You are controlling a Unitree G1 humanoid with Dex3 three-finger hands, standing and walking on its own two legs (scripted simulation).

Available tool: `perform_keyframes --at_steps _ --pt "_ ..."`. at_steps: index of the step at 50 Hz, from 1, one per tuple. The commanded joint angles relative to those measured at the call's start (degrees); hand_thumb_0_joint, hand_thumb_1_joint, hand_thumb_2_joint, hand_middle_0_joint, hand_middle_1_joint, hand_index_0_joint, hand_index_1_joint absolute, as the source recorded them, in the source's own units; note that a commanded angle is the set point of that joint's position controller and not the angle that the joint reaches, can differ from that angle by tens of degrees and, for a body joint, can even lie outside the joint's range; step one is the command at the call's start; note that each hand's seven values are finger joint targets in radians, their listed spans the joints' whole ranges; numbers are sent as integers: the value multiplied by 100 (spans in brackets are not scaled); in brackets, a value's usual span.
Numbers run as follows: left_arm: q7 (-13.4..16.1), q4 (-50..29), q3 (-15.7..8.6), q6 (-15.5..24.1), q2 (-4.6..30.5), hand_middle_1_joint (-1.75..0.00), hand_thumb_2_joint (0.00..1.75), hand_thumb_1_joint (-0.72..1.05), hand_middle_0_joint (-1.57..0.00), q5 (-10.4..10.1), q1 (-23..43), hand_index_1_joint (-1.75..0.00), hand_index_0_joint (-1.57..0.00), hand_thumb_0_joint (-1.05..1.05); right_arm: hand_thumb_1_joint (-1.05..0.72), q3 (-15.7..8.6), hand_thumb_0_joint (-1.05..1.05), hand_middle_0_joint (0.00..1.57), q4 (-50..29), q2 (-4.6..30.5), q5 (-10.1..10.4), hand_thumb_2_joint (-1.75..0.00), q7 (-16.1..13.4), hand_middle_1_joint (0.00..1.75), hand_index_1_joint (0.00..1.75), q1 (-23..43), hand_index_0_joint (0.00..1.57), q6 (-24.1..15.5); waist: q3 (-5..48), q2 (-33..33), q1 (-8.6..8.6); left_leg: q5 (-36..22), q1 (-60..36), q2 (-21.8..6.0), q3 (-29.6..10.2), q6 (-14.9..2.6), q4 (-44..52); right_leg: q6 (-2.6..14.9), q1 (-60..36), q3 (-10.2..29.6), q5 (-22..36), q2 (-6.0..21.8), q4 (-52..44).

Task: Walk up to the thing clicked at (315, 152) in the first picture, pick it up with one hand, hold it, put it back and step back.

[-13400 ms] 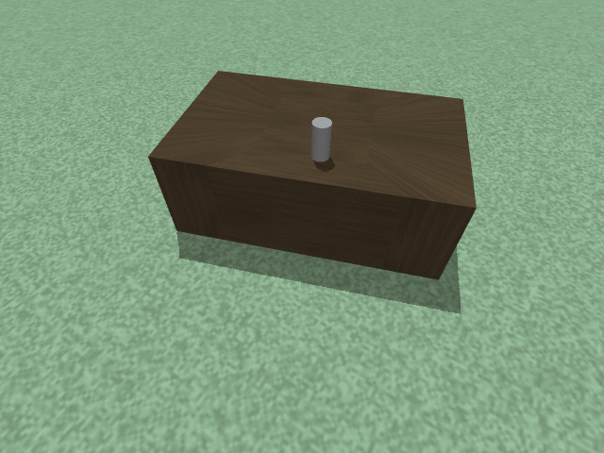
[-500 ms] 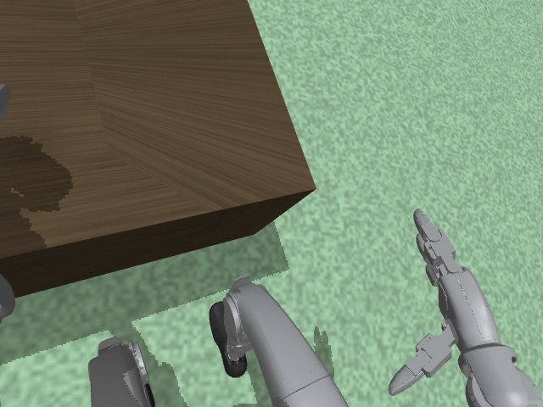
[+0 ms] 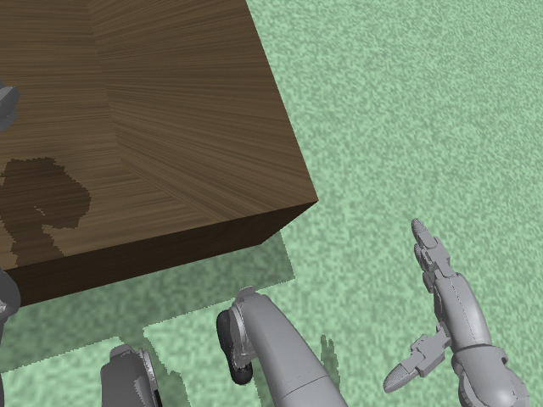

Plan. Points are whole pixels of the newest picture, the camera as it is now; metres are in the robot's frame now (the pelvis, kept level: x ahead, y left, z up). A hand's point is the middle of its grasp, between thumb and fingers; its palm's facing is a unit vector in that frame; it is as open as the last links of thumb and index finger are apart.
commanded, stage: lift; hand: left
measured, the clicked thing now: out of the picture +0.59 +0.20 +0.01
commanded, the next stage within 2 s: hold in 1.40 s
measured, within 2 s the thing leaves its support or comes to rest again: neither
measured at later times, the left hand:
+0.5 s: hand out of the picture +0.52 +0.22 +0.05, palm faces +0.17 -0.98 -0.04, open 9.7 cm
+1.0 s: hand out of the picture +0.43 +0.20 +0.11, palm faces +0.19 -0.98 -0.03, open 9.7 cm
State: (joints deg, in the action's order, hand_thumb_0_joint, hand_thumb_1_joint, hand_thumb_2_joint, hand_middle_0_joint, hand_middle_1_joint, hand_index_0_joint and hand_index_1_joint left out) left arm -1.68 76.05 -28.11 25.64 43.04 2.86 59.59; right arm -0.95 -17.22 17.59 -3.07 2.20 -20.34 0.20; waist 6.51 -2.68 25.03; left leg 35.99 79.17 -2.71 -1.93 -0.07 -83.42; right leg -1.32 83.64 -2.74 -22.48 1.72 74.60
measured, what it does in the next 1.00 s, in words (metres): rises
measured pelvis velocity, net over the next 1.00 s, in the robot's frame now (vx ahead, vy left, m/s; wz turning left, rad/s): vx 0.03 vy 0.00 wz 0.04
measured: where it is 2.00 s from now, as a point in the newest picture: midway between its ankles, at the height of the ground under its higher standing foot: (198, 394)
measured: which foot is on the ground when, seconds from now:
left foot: down 0.00-1.00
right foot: down 0.00-1.00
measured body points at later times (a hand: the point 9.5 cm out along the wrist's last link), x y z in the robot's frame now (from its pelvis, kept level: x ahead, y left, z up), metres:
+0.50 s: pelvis +0.02 +0.01 +0.04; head +0.17 +0.06 +0.47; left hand +0.51 +0.27 +0.06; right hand +0.19 -0.26 +0.07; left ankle +0.01 +0.11 -0.58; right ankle +0.10 -0.14 -0.58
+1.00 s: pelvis +0.03 +0.00 +0.09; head +0.11 +0.03 +0.53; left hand +0.41 +0.25 +0.11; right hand +0.20 -0.26 +0.09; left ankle +0.01 +0.11 -0.58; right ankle +0.10 -0.14 -0.58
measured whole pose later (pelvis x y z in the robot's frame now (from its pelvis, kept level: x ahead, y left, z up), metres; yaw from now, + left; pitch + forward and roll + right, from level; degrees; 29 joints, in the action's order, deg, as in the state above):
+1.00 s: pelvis +0.03 +0.00 +0.09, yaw +2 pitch +15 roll -1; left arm -1.0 41.9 -15.2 21.0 15.9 -6.2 23.0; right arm -5.3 -1.7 14.0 -0.4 -0.7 -25.8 0.3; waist 5.8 -1.9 6.4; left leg 30.8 45.2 -0.9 0.3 -0.4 -60.8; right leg -1.9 51.0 -1.3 -20.4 3.1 56.3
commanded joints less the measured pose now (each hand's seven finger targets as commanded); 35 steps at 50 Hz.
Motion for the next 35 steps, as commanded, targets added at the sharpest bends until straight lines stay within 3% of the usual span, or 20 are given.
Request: perform_keyframes --at_steps 1,4,7,8,12,14,15,17,18,19,20,22,24,26,27,28,29,33,34,35 --pt "-18 -1905 -145 689 1590 -153 135 28 -140 -123 3029 -153 -142 0 51 -963 0 5 -881 1125 -13 -6 -151 5 5 -417 5 -271 4243 2754 -177 -2788 -2629 181 -106 108 1163 309 -3014 140 1889 -234 -531" --pt "-85 -2185 -104 683 1456 -153 134 27 -141 -159 3132 -153 -142 0 50 -922 0 5 -907 1020 -8 -7 -128 5 5 -295 5 -304 4449 2867 -241 -3096 -3072 145 -150 153 1224 333 -2968 89 1949 -253 -561" --pt "-99 -2165 -36 602 1314 -151 134 25 -140 -169 2794 -152 -141 0 50 -913 0 5 -543 974 -27 -7 -110 5 5 -423 5 -283 4219 2968 -434 -3135 -3271 157 -140 188 1356 341 -2861 68 1839 -251 -672" --pt "-107 -2111 46 565 1089 -151 133 24 -139 -186 2648 -152 -140 0 50 -964 0 5 -542 986 -33 -7 -110 5 5 -370 5 -288 4203 2933 -417 -3172 -3356 143 -145 193 1396 345 -2835 52 1828 -257 -738" --pt "-92 -2638 -53 513 1087 -151 132 20 -139 -300 2501 -152 -140 0 50 -993 0 5 -249 949 -4 -7 -127 5 5 -409 5 -287 4226 2884 -655 -3307 -3462 171 -95 209 1562 356 -3237 62 1999 -234 -855" --pt "-107 -2296 127 426 582 -150 132 23 -138 -364 1923 -151 -139 0 51 -939 0 5 -370 902 29 -6 -122 5 5 -191 5 -323 4136 2455 -745 -3227 -3440 166 -116 179 1657 343 -3335 33 1953 -248 -954" --pt "-87 -2637 66 453 720 -150 133 23 -137 -397 2050 -151 -138 0 51 -1028 0 5 -190 952 36 -6 -151 5 5 -261 5 -325 4040 2488 -763 -3220 -3448 159 -107 188 1713 342 -3341 19 1929 -254 -989" --pt "-68 -2806 160 461 483 -150 134 26 -137 -436 1891 -150 -138 0 52 -921 0 5 108 828 25 -6 -142 5 5 -371 5 -303 3890 2469 -869 -3273 -3506 163 -122 212 1836 347 -3364 -13 1907 -250 -1042" --pt "-48 -3098 68 486 574 -149 134 26 -137 -459 1891 -150 -138 0 52 -991 0 5 48 879 34 -6 -143 5 5 -365 5 -315 4008 2408 -950 -3376 -3663 150 -133 226 1891 357 -3418 -31 1918 -252 -1070" --pt "-66 -3036 136 460 400 -149 133 28 -137 -514 1694 -150 -139 0 52 -1017 0 5 -177 915 69 -6 -155 5 5 -165 5 -345 4124 2293 -1009 -3432 -3881 147 -156 235 1954 353 -3511 -42 1923 -257 -1107" --pt "-84 -2944 289 441 -13 -150 134 28 -138 -585 1422 -151 -139 0 52 -1001 0 5 -107 844 68 -6 -156 5 5 -280 5 -337 3971 2112 -951 -3444 -3836 129 -156 233 1998 353 -3561 -62 1946 -268 -1148" --pt "-116 -2872 316 414 -53 -150 136 29 -137 -624 909 -151 -139 0 53 -994 0 5 98 872 96 -6 -175 5 5 -384 5 -306 3735 1836 -1098 -3278 -3624 175 -109 190 2124 320 -3817 -45 1991 -248 -1246" --pt "-91 -3395 311 426 -4 -151 135 30 -140 -673 1012 -152 -141 0 53 -1003 0 5 357 843 113 -6 -196 5 5 -484 5 -309 3679 1850 -1216 -3118 -3763 203 -65 176 2234 301 -3921 -20 1909 -228 -1342" --pt "-153 -3941 583 438 -557 -154 137 29 -142 -827 1067 -154 -143 0 54 -939 0 5 181 713 147 -6 -215 5 5 -423 5 -343 3834 1664 -1189 -3083 -3973 205 -25 150 2303 277 -4108 -6 1953 -224 -1455" --pt "-123 -4212 433 458 -326 -155 138 28 -142 -853 1076 -155 -143 0 54 -1008 0 5 273 762 158 -6 -249 5 5 -545 5 -336 3777 1656 -1238 -3056 -3939 224 -1 155 2347 278 -4266 15 1960 -203 -1487" --pt "-108 -3531 448 351 -479 -155 139 25 -142 -831 352 -156 -143 0 53 -1077 0 5 443 822 173 -6 -271 5 5 -591 5 -304 3327 1371 -1292 -2966 -3775 234 6 133 2428 274 -4237 18 1902 -198 -1557" --pt "-113 -3467 632 298 -776 -153 137 23 -139 -838 108 -154 -141 0 54 -1000 0 5 334 766 190 -5 -268 5 5 -470 5 -316 3096 1178 -1359 -2878 -3746 242 10 127 2515 263 -4238 14 1851 -199 -1619" --pt "-85 -4712 778 375 -921 -150 135 23 -137 -949 466 -151 -138 0 54 -959 0 5 394 648 204 -5 -290 5 5 -612 5 -311 3228 1339 -1459 -2864 -4231 243 26 150 2693 256 -4309 22 1737 -171 -1795" --pt "-68 -4675 855 345 -1020 -151 137 22 -137 -932 284 -152 -139 0 54 -924 0 5 383 586 204 -5 -289 5 5 -669 5 -312 3153 1271 -1474 -2835 -4194 256 49 133 2720 250 -4465 51 1751 -144 -1835" --pt "-56 -3899 872 201 -1200 -150 135 19 -136 -908 -484 -151 -138 0 54 -1003 0 5 375 683 230 -5 -313 5 5 -586 5 -282 2779 881 -1541 -2633 -4019 280 66 101 2823 228 -4508 55 1658 -142 -1931"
